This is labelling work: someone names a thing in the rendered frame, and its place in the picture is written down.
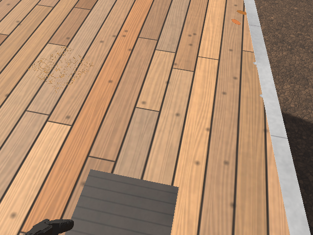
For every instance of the left robot hand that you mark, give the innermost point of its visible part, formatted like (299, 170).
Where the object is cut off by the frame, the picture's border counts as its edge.
(51, 227)

